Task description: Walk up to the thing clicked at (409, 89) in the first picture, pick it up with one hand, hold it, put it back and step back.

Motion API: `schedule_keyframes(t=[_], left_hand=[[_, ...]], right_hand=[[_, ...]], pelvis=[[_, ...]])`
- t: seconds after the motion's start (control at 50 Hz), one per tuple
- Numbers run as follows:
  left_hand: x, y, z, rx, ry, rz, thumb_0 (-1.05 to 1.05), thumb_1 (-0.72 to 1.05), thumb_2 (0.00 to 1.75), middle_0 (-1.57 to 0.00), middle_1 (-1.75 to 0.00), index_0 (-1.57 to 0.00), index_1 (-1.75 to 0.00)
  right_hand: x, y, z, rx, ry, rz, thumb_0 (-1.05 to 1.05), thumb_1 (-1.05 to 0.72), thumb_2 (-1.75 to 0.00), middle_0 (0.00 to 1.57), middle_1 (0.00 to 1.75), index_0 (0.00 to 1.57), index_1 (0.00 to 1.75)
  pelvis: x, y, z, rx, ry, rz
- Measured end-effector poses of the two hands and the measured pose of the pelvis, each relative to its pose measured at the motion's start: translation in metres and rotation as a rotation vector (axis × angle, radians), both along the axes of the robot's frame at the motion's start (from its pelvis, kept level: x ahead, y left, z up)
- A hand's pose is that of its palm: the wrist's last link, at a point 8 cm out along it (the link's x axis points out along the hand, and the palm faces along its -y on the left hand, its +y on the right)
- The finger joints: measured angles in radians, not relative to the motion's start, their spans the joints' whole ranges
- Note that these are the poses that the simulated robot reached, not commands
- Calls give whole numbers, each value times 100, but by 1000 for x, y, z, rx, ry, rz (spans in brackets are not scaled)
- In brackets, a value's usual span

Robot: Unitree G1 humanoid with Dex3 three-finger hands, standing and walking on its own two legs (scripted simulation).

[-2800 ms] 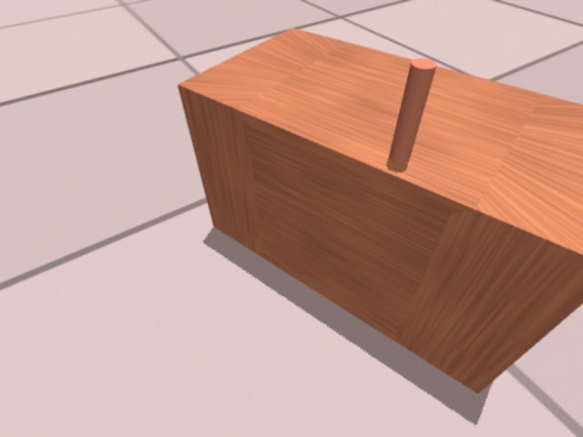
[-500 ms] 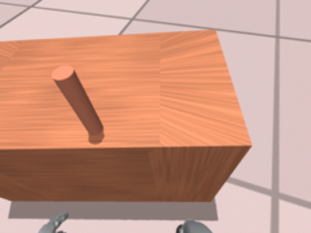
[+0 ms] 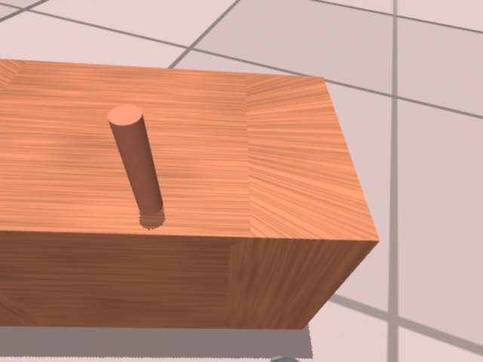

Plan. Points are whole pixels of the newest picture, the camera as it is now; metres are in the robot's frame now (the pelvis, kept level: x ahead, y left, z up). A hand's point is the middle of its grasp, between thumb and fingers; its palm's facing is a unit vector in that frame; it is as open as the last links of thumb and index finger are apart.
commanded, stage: walk up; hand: left
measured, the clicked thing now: (140, 167) +0.45 +0.20 +0.06
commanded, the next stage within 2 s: stand in 1.28 s
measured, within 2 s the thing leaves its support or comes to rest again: neither
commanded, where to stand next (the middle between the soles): +0.07 +0.01 m, yaw -1 degrees
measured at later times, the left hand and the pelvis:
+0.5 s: hand out of the picture +0.10 +0.25 -0.13, palm faces -0.07 -0.92 -0.38, open 7.4 cm; pelvis -0.01 -0.01 +0.01, yaw -3 degrees
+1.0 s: hand out of the picture +0.12 +0.23 -0.13, palm faces -0.10 -0.93 -0.34, open 7.4 cm; pelvis +0.01 -0.01 +0.02, yaw -4 degrees
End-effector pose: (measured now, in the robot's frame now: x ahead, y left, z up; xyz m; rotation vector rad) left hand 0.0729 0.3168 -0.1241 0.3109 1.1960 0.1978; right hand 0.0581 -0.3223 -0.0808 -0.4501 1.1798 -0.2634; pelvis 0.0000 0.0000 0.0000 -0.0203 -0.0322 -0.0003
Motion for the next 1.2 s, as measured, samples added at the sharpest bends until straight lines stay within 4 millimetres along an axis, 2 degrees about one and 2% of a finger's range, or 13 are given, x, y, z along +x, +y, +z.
schedule_keyframes(t=[0.08, 0.14, 0.2, 0.26, 0.34, 0.46, 0.68, 0.86, 1.04, 1.2], left_hand=[[-14, -1, 1, 17, 45, -12, 0, 90, 90, -20, -30, -20, -30], [-20, -7, 3, 43, 55, -26, 0, 90, 90, -20, -30, -20, -30], [-23, -15, 10, 52, 35, -37, 0, 90, 90, -20, -30, -20, -30], [-19, -16, 15, 57, 26, -47, 0, 90, 89, -20, -30, -21, -30], [-4, -20, 23, 58, -27, -52, 0, 90, 89, -20, -30, -21, -30], [18, -26, 31, 46, -73, -80, 0, 90, 89, -20, -30, -21, -30], [42, -35, 30, 11, -56, -104, 0, 90, 89, -20, -30, -21, -30], [45, -39, 27, -1, -24, -105, 0, 90, 89, -20, -30, -21, -30], [45, -37, 30, 4, -11, -95, 0, 90, 89, -20, -30, -21, -30], [43, -32, 31, 14, 0, -92, 0, 90, 89, -20, -30, -21, -30]], right_hand=[[4, -3, -3, 16, -16, 15, 1, -90, -90, 20, 30, 21, 30], [8, -9, -16, 40, -37, 7, 1, -90, -90, 20, 30, 21, 30], [9, -5, -26, 79, -44, -14, 1, -91, -90, 20, 30, 21, 30], [10, 3, -32, 120, -72, -28, 1, -91, -90, 20, 30, 21, 30], [4, 13, -37, 166, -70, -34, 1, -91, -90, 20, 30, 21, 30], [-5, 17, -34, 188, -40, -49, 1, -91, -90, 20, 30, 21, 30], [-20, 5, -22, 144, 27, -106, 1, -91, -90, 20, 30, 21, 30], [-8, 3, -16, 134, 15, -120, 1, -91, -90, 20, 30, 21, 30], [9, 11, -16, 156, -14, -114, 1, -91, -90, 20, 30, 21, 30], [12, 17, -18, 169, -13, -116, 1, -91, -90, 20, 30, 21, 30]], pelvis=[[-2, -3, -1, 2, 6, -24], [-6, -7, -6, -18, -10, -38], [-7, -9, -5, -26, -20, -36], [-6, -7, -4, 8, -24, -44], [-7, -8, -1, 14, -29, -46], [-8, -10, 6, 25, -24, -47], [-1, -8, 16, 22, -12, -58], [4, -8, 19, 20, -11, -65], [7, -7, 21, 20, -14, -70], [9, -5, 22, 20, -12, -71]])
